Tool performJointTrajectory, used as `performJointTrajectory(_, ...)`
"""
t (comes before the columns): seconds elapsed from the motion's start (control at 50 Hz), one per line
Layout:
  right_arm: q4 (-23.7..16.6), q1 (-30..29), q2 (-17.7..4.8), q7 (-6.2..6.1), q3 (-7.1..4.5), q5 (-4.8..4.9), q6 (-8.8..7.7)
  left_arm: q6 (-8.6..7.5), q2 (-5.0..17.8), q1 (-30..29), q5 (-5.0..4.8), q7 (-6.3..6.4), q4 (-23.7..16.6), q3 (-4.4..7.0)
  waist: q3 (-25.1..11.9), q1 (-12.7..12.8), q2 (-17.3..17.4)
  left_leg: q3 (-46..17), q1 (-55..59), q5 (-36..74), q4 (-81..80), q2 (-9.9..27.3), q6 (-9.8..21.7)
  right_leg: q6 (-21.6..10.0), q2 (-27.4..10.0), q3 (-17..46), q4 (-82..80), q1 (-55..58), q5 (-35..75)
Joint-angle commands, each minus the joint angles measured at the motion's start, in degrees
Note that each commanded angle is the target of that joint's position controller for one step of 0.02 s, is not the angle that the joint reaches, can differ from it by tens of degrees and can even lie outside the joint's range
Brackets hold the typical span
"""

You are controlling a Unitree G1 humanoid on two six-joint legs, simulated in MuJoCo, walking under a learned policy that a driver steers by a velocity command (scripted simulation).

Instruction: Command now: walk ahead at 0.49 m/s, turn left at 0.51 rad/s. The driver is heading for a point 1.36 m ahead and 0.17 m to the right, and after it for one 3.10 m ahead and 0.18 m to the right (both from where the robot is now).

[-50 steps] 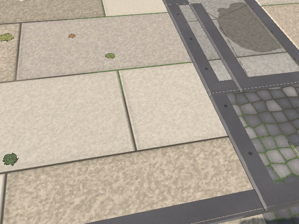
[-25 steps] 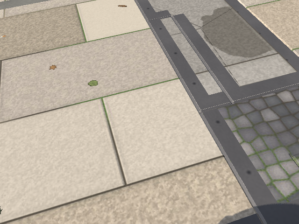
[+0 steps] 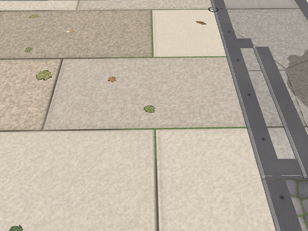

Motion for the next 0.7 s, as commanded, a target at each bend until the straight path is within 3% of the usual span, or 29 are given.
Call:
performJointTrajectory(0.02,-4.2,-1.2,-6.9,0.10,-1.39,-0.15,-1.08,0.84,4.3,-1.8,-0.53,-0.24,-3.6,0.84,1.1,0.6,4.4,-12.6,-4.8,14.2,-14.6,12.4,4.3,2.8,3.1,-6.1,-11.6,4.9,3.4)
performJointTrajectory(0.1,-4.1,-1.2,-8.2,0.45,-1.87,-0.21,-1.95,0.98,6.3,-1.9,-1.18,-0.42,-3.4,1.93,-1.8,0.7,4.2,-13.0,9.4,20.1,-14.2,17.0,3.0,1.2,1.7,-4.3,-19.2,3.9,8.0)
performJointTrajectory(0.16,-4.2,-3.3,-8.3,0.32,-1.72,-0.61,-2.28,1.11,7.1,-0.6,-1.12,-0.50,-3.2,2.81,0.2,2.2,5.0,-10.6,11.9,25.0,-13.4,18.8,1.6,-1.8,2.2,-5.0,-24.4,8.6,4.4)
performJointTrajectory(0.2,-4.4,-4.9,-8.7,0.26,-1.62,-0.78,-2.56,1.17,8.0,6.1,-1.45,-0.02,-1.1,3.89,-1.3,5.3,6.1,-8.0,10.6,39.3,-6.1,19.0,0.7,-4.4,4.6,-5.9,-28.0,18.1,-0.6)
performJointTrajectory(0.22,-3.8,-3.4,-8.0,0.50,-1.36,-0.86,-2.28,0.72,8.4,11.1,-1.08,0.26,1.1,4.40,-2.9,6.5,2.8,-5.1,12.1,48.6,3.9,16.6,0.0,-5.8,8.3,-8.9,-32.0,22.8,-2.7)
performJointTrajectory(0.24,-4.2,-5.0,-8.5,0.56,-1.29,-0.92,-1.62,0.01,7.7,21.2,-0.82,0.62,4.3,4.81,-6.2,11.6,0.7,-1.9,8.4,48.4,19.2,13.5,-1.5,-7.5,9.3,-9.7,-38.3,33.0,-0.3)
performJointTrajectory(0.26,-6.4,-7.7,-4.0,0.48,0.07,-1.19,-1.69,-0.76,10.2,28.2,0.40,1.09,6.1,5.11,-6.2,13.2,-7.0,-2.1,-6.3,25.2,38.8,8.0,-2.8,-10.3,-2.3,8.3,-42.0,41.1,-11.3)
performJointTrajectory(0.28,-8.7,0.4,1.0,1.50,1.26,1.00,-2.69,-1.24,12.1,24.1,0.81,0.61,6.8,4.77,-4.8,3.2,-20.7,-8.0,-25.4,-2.3,47.2,-0.8,-3.7,-16.2,-10.5,40.8,-54.4,45.7,-13.0)
performJointTrajectory(0.3,-6.7,1.9,-3.5,1.14,0.82,0.48,-2.69,-1.75,9.6,16.0,-0.26,-0.19,4.6,4.63,-0.9,0.3,-11.0,-9.9,-28.1,1.1,52.4,4.7,-2.9,-19.9,-13.4,39.6,-54.6,40.2,-16.3)
performJointTrajectory(0.32,-7.0,-2.3,-6.4,1.20,0.28,-0.11,-2.92,-2.29,6.7,12.4,-1.15,-0.80,3.4,4.03,0.6,0.3,-2.6,-7.6,-27.3,5.8,51.5,8.3,-3.4,-19.6,-11.7,32.1,-53.5,36.1,-11.1)
performJointTrajectory(0.34,-7.6,-5.3,-6.8,1.29,0.26,-0.53,-3.13,-2.93,6.4,13.0,-1.13,-1.07,4.0,3.81,0.1,0.6,1.4,-6.5,-27.0,7.4,49.2,10.2,-3.9,-17.8,-9.0,26.6,-52.4,35.5,-5.7)
performJointTrajectory(0.36,-8.3,-6.8,-6.2,1.58,0.47,-0.89,-2.91,-3.54,5.7,13.7,-1.27,-0.89,4.7,3.34,-0.2,0.3,1.8,-5.9,-25.9,9.2,45.9,12.0,-4.8,-15.8,-6.2,21.5,-52.4,34.3,-0.1)
performJointTrajectory(0.38,-8.6,-7.2,-5.3,2.12,0.83,-1.19,-2.39,-4.19,5.1,14.9,-1.59,-0.54,5.9,2.93,-0.3,0.1,0.2,-5.3,-24.6,11.0,43.8,12.9,-6.0,-14.7,-4.3,18.1,-52.9,32.9,6.1)
performJointTrajectory(0.44,-10.4,-10.9,-3.1,2.57,1.83,-0.96,-1.42,-5.00,6.7,21.0,-2.32,0.32,8.9,3.44,-0.4,1.2,-1.2,-2.5,-26.7,13.3,38.9,13.0,-9.0,-15.6,-2.5,12.6,-53.5,34.1,22.2)
performJointTrajectory(0.48,-12.2,-15.9,-2.5,2.53,2.38,-0.73,-1.26,-4.83,6.5,23.2,-2.38,0.70,9.7,3.49,0.4,2.6,-1.0,-0.9,-28.9,16.1,32.7,12.9,-10.4,-15.6,-1.2,10.6,-54.1,35.4,25.3)
performJointTrajectory(0.54,-14.5,-22.3,-1.0,2.51,3.21,-0.14,-1.47,-4.16,6.3,25.1,-2.33,0.91,10.4,3.67,1.1,5.0,-3.4,0.6,-26.9,21.4,20.6,11.3,-11.1,-14.3,1.1,8.5,-53.1,35.9,26.7)
performJointTrajectory(0.6,-15.9,-25.4,-1.6,2.09,3.13,0.60,-1.78,-3.62,7.1,25.9,-2.07,0.87,10.6,4.16,1.1,6.3,-4.9,0.5,-22.8,23.8,13.0,9.8,-10.8,-13.4,0.4,9.5,-50.7,36.8,28.7)
performJointTrajectory(0.66,-14.6,-19.3,-4.5,1.22,2.01,0.65,-2.36,-3.54,8.6,21.9,-1.92,1.20,9.5,4.80,-0.2,2.7,-5.2,-1.5,-13.1,21.7,8.1,9.2,-8.7,-11.1,-1.3,11.7,-46.0,36.3,33.1)
performJointTrajectory(0.7,-10.0,-4.6,-7.6,0.02,0.43,0.19,-3.25,-3.58,9.7,18.5,-1.97,0.88,8.3,5.27,-7.1,-3.6,-1.6,-1.8,2.7,20.2,4.0,8.7,-6.5,-9.2,2.3,9.7,-29.9,34.3,37.1)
